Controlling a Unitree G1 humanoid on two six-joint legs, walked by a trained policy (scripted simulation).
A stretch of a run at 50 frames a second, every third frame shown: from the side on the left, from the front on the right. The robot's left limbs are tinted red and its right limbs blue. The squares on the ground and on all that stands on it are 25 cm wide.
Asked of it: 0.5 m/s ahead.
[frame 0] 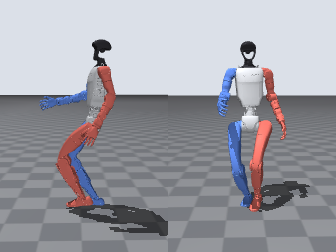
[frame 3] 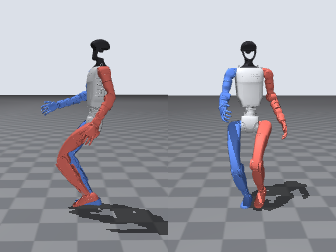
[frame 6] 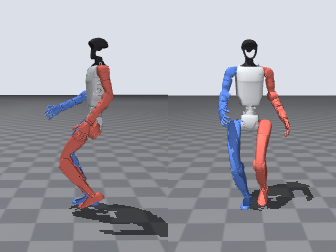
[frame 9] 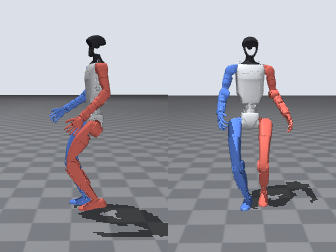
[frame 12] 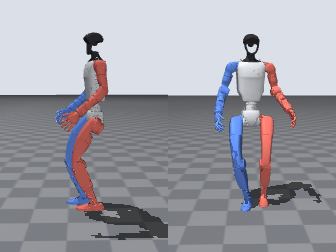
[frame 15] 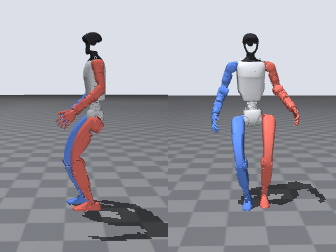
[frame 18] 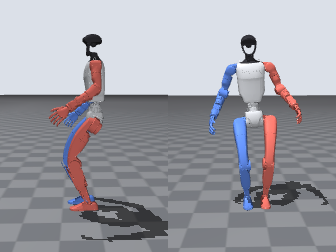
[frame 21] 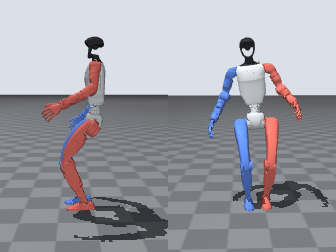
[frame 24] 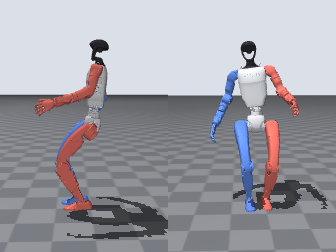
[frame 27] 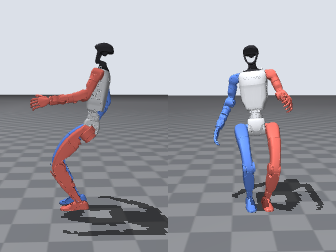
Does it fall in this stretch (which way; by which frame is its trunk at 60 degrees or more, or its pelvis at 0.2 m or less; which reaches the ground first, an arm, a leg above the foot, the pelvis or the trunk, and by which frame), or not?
no
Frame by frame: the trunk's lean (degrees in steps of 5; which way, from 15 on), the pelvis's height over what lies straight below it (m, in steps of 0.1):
0: 5, 0.7
3: 5, 0.7
6: 5, 0.7
9: 0, 0.7
12: 0, 0.7
15: 5, 0.7
18: 5, 0.7
21: 5, 0.7
24: 10, 0.7
27: 10, 0.7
